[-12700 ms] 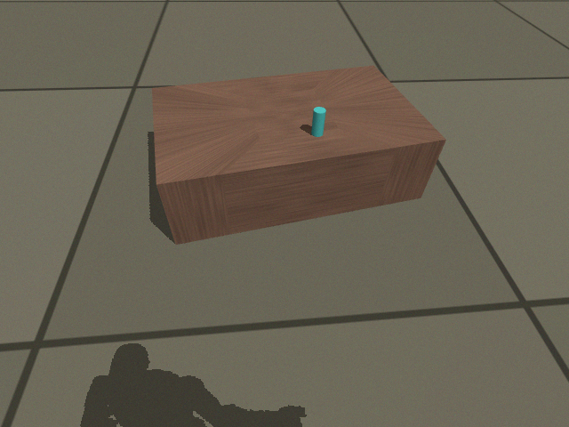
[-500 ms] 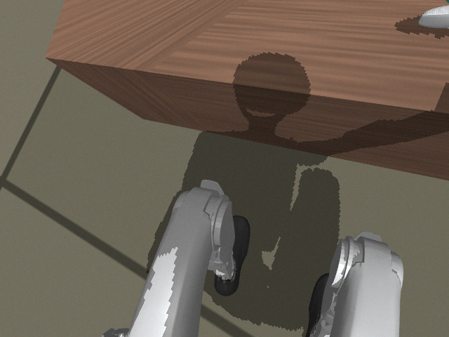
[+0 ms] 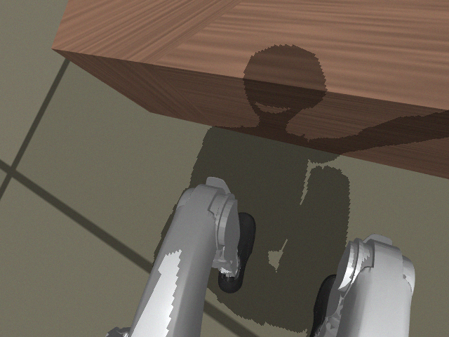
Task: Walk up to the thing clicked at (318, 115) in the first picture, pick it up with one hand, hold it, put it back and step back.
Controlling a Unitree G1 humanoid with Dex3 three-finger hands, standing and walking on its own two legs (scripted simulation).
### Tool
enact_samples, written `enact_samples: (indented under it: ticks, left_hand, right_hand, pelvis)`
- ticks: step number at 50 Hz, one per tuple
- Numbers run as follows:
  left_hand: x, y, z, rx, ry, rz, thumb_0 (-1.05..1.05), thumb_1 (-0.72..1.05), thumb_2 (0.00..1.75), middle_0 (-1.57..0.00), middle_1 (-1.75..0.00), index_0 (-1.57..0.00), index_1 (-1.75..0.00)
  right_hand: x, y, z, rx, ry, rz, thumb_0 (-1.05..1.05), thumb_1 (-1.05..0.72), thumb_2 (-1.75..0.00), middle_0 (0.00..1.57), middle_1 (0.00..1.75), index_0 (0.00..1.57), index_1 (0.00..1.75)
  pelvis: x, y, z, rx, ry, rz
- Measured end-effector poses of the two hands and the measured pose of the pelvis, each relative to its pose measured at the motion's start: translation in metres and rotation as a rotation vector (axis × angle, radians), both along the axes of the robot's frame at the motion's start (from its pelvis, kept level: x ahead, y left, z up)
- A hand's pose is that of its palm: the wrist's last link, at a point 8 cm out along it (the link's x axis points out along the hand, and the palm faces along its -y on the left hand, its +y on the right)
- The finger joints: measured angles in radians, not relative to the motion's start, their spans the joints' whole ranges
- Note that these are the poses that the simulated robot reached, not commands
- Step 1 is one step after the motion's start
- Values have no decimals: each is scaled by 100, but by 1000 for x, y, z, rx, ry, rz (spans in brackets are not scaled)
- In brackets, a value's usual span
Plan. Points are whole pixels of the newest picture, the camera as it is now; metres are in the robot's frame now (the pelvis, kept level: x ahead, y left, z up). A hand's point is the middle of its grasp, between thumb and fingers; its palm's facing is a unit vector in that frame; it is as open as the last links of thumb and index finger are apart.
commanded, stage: settle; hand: right
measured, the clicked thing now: out of the picture +0.64 -0.18 +0.03
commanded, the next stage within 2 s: lift in 1.08 s
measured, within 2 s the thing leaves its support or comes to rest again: leaves its support in 0.32 s
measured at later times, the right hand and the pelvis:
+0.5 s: hand out of the picture +0.63 -0.19 +0.08, palm faces +0.10 +0.99 -0.04, open 7.2 cm; pelvis +0.01 +0.00 +0.06, yaw -2 degrees
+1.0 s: hand out of the picture +0.63 -0.17 +0.14, palm faces +0.09 +1.00 -0.02, open 7.1 cm; pelvis +0.02 +0.00 +0.11, yaw -3 degrees
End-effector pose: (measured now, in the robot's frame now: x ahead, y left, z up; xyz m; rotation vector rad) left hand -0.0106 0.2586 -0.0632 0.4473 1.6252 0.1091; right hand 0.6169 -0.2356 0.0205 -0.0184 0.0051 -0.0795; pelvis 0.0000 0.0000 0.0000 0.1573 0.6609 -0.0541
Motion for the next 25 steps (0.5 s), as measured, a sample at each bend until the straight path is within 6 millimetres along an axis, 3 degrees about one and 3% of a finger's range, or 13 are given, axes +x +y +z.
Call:
enact_samples:
  ticks: [8, 15, 25]
  left_hand:
    - [2, -3, 3, -1, -9, 17, 0, 86, 93, -22, -30, -20, -33]
    - [7, -6, 14, -3, -21, 32, 0, 86, 93, -22, -30, -20, -33]
    - [25, -1, 44, 10, -84, 30, 0, 88, 93, -22, -30, -20, -32]
  right_hand:
    - [0, 3, 1, -11, 15, 1, -1, 11, -105, 87, 111, 90, 113]
    - [-9, -2, 9, -36, 53, 0, 0, 9, -116, 85, 118, 87, 120]
    - [-16, -7, 63, -20, 49, -19, 0, 9, -116, 86, 117, 88, 119]
  pelvis:
    - [1, 0, 4, -3, 7, 2]
    - [4, 0, 19, -14, 13, -1]
    - [8, -2, 56, -32, 16, -9]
